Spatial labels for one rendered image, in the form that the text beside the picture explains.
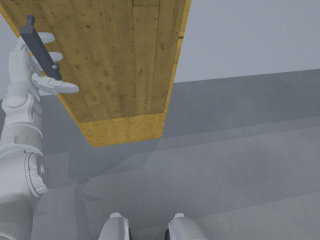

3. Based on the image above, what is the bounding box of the robot left thigh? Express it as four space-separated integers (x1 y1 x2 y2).
98 216 130 240

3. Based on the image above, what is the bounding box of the left robot hand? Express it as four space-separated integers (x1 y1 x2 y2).
8 32 79 96

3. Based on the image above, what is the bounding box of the handle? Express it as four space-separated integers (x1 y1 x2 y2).
19 14 62 81

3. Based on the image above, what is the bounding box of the left robot shin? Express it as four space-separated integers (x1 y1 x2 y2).
110 212 122 219

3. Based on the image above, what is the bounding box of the robot left forearm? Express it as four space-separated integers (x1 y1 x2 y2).
0 82 44 160

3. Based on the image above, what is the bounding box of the robot left upper arm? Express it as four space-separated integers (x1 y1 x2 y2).
0 152 52 240

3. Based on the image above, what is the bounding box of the cupboard door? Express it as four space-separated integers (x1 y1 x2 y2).
0 0 186 123

